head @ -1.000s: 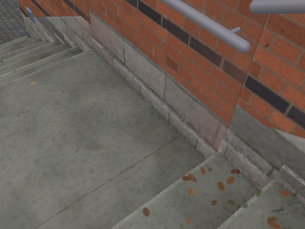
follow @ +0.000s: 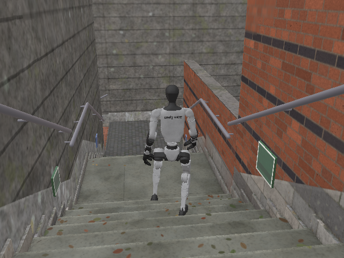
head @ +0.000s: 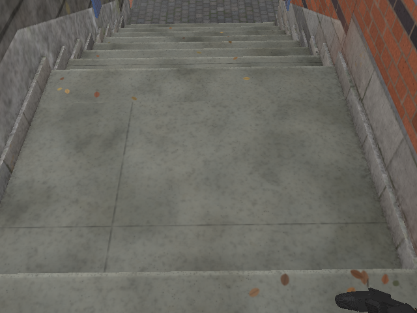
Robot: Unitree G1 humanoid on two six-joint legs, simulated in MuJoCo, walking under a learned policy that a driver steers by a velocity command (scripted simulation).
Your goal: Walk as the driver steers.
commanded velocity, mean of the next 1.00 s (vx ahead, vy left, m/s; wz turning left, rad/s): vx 0.41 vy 0.00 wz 0.29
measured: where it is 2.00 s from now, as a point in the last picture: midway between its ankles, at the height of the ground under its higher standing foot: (168, 204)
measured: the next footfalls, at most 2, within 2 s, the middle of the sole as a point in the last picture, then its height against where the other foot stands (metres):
left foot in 0.28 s outside the picture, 0.16 m lower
right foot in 0.86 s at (196, 310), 0.16 m lower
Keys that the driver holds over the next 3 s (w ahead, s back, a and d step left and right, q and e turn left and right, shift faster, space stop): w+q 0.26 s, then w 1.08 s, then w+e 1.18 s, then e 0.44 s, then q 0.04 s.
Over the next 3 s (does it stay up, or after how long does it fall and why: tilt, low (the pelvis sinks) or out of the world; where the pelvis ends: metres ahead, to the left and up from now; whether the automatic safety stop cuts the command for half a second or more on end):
stays up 1.54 0.22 -0.42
